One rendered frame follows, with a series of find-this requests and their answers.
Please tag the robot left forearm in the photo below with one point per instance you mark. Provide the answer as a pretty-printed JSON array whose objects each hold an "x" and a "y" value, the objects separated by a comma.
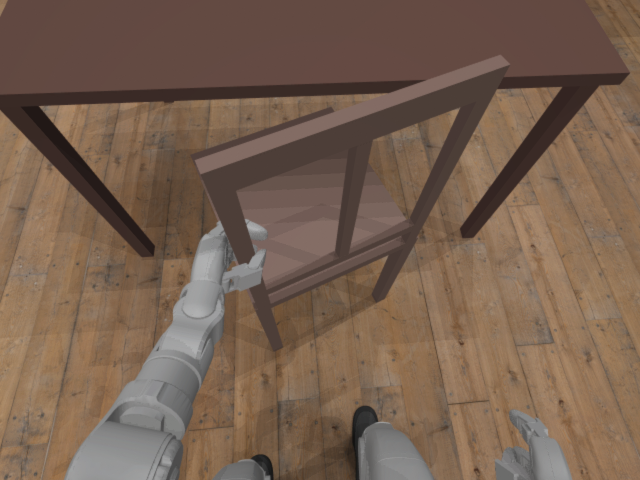
[{"x": 161, "y": 396}]

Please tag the left robot shin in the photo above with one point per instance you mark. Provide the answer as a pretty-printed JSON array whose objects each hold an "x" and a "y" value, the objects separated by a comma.
[{"x": 250, "y": 460}]

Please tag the right robot hand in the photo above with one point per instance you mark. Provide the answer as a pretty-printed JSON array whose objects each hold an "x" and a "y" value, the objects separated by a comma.
[{"x": 545, "y": 459}]

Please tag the right robot thigh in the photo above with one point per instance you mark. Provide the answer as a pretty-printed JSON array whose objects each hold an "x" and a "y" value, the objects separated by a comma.
[{"x": 388, "y": 454}]

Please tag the robot left upper arm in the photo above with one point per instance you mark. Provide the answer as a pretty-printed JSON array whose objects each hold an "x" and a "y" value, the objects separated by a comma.
[{"x": 118, "y": 451}]

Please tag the left robot hand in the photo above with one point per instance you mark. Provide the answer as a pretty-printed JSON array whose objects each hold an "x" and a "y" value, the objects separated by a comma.
[{"x": 214, "y": 255}]

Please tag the table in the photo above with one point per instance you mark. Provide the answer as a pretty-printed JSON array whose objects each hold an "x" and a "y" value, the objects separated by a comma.
[{"x": 72, "y": 52}]

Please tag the chair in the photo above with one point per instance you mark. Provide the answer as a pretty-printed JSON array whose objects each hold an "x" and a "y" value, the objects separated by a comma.
[{"x": 309, "y": 184}]

